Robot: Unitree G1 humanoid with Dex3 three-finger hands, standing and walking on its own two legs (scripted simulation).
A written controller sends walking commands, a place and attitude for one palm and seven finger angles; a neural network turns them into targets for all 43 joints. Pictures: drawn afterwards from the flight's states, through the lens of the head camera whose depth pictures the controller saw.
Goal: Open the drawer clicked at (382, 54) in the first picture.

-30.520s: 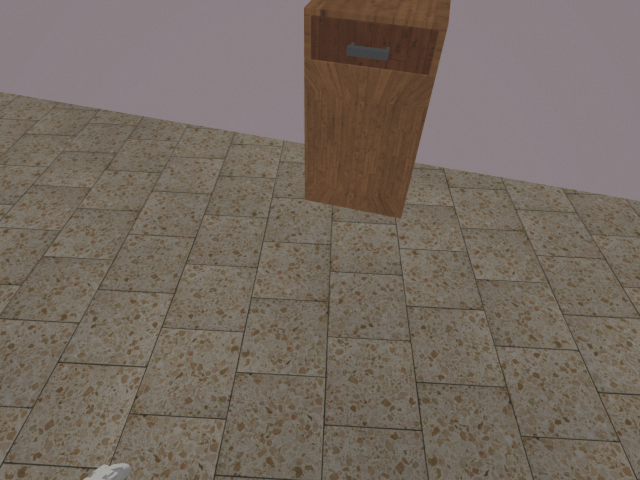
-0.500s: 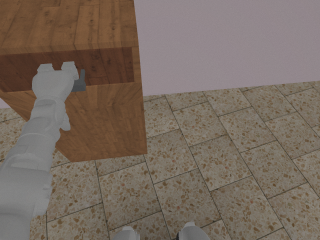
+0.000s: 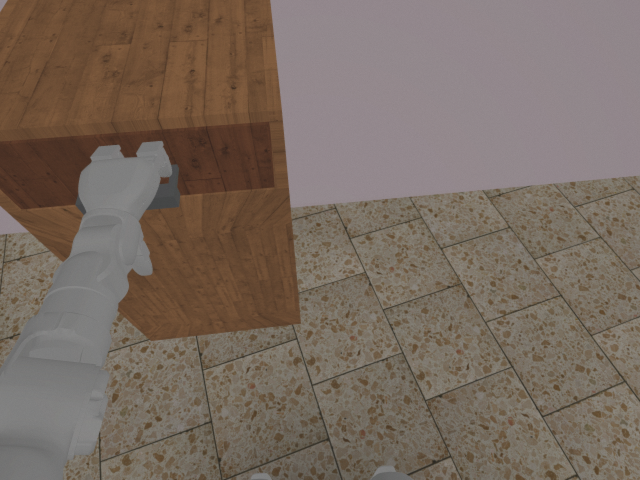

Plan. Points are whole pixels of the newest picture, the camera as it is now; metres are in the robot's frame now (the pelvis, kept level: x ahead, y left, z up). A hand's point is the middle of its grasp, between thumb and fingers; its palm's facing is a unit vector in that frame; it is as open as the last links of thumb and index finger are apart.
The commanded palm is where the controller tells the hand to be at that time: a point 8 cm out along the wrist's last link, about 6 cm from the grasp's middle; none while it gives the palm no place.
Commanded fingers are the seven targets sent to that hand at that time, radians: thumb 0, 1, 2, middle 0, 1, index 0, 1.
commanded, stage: lift the fingers back up to retry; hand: left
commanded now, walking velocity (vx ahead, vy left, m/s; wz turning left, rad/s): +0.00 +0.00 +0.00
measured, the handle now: (132, 186) +0.53 +0.28 +0.01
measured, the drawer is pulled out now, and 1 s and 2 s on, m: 0.00 0.00 0.00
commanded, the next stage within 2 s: re-aim the fingers above the handle in 0.32 s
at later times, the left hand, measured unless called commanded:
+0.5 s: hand (139, 211) +0.44 +0.23 +0.06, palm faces -0.02 -0.03 -1.00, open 13.9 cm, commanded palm +0.42 +0.25 +0.12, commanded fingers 0.00 -0.50 0.30 -0.30 -1.20 -0.30 -1.20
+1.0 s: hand (130, 198) +0.45 +0.24 +0.08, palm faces +0.05 -0.01 -1.00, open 13.9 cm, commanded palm +0.42 +0.26 +0.13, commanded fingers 0.00 -0.50 0.30 -0.30 -1.20 -0.30 -1.20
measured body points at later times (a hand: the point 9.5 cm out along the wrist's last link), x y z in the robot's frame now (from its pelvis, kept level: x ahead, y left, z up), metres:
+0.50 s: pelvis +0.02 -0.02 +0.01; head +0.09 -0.03 +0.46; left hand +0.44 +0.23 +0.11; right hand +0.13 -0.29 -0.12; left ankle -0.01 +0.11 -0.71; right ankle +0.01 -0.14 -0.71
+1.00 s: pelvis +0.00 -0.02 +0.01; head +0.08 -0.03 +0.45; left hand +0.44 +0.23 +0.13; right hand +0.07 -0.29 -0.12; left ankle -0.02 +0.11 -0.71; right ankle +0.01 -0.14 -0.71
